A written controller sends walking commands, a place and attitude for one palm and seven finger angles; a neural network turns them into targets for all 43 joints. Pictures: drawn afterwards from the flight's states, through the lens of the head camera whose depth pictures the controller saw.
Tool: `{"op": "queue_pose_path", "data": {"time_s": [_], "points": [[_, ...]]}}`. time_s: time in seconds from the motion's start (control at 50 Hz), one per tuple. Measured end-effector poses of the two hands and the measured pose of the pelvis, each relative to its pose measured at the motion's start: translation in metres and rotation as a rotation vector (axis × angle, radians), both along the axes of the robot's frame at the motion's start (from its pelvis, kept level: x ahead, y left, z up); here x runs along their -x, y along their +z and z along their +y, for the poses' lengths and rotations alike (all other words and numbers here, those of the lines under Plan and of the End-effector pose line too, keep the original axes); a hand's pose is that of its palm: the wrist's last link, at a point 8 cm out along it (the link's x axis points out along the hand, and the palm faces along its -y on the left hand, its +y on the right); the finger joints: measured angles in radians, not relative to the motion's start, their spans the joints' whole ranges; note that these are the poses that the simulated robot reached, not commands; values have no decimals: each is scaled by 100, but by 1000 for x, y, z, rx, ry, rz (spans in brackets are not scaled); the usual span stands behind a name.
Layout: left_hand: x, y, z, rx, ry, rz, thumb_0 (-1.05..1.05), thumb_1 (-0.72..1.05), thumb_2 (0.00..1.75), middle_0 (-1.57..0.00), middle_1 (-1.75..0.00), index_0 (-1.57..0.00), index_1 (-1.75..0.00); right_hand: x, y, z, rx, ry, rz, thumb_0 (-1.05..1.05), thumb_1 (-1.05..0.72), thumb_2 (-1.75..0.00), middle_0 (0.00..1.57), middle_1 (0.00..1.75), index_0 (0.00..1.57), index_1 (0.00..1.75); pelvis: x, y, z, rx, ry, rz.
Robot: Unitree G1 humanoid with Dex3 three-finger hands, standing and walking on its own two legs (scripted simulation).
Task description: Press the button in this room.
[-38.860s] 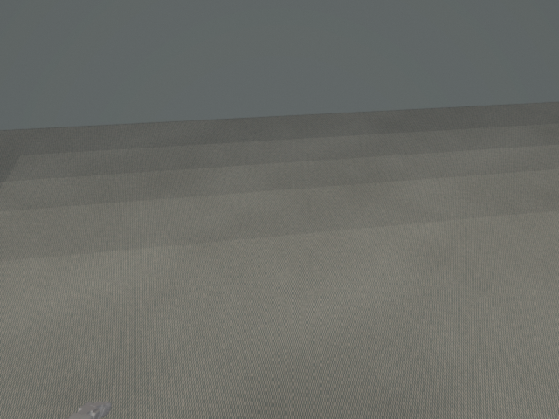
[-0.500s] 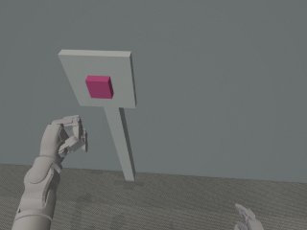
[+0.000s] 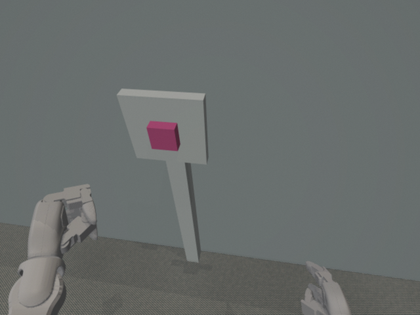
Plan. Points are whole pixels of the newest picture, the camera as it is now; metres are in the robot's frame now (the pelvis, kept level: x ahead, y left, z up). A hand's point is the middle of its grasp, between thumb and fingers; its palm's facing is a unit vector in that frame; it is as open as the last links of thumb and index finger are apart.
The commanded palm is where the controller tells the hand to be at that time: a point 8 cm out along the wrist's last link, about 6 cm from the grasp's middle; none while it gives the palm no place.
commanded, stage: draw the hand back to the body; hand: left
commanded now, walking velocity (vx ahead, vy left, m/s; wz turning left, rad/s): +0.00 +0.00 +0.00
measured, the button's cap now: (164, 135) +0.51 +0.18 +0.07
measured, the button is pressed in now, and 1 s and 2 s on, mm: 0 0 0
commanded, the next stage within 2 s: step back with the hand held close in 0.56 s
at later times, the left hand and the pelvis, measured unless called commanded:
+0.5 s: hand (57, 243) +0.17 +0.24 +0.15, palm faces +0.41 -0.84 -0.37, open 3.1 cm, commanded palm +0.12 +0.28 +0.17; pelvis -0.01 +0.00 +0.00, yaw +0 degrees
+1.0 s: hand (59, 240) +0.17 +0.24 +0.14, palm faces +0.27 -0.84 -0.47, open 3.1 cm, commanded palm +0.11 +0.29 +0.17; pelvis -0.02 +0.01 +0.00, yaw -1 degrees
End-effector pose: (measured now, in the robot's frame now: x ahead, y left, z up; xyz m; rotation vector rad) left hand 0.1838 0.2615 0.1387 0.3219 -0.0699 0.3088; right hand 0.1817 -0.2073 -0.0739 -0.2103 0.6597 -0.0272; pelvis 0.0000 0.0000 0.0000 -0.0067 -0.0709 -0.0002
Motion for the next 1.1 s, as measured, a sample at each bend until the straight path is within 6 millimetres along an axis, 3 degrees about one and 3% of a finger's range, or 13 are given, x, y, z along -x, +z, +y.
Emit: {"op": "queue_pose_path", "data": {"time_s": [0.32,0.4,0.56,0.78,0.94,1.1], "points": [[49,35,13,-130,61,-62,2,90,90,-130,-149,-131,-150,8,0,-13,9,-29,-10,1,-91,-90,20,30,20,30,-1,0,-1,5,-7,-16],[57,36,14,-132,79,-72,2,90,90,-130,-149,-131,-150,8,1,-14,14,-27,-20,1,-91,-90,20,30,20,30,3,0,-1,6,-3,-21],[57,28,12,-96,84,-66,2,90,90,-130,-149,-131,-150,11,4,-12,22,-20,-31,1,-91,-90,20,30,20,30,8,1,-4,8,-1,-27],[50,39,17,-153,59,-98,2,89,90,-131,-149,-131,-150,18,2,-13,19,-33,-1,1,-91,-90,20,30,21,30,11,1,-2,19,-3,8],[42,27,20,-181,-16,-10,2,90,90,-130,-149,-131,-150,34,-2,-23,47,-120,82,1,-91,-90,20,30,21,30,16,0,9,14,-14,72],[54,33,29,-234,-54,-33,2,89,90,-130,-149,-131,-150,52,-1,-20,67,-150,93,1,-91,-90,20,30,20,30,31,-4,17,9,-20,83]]}}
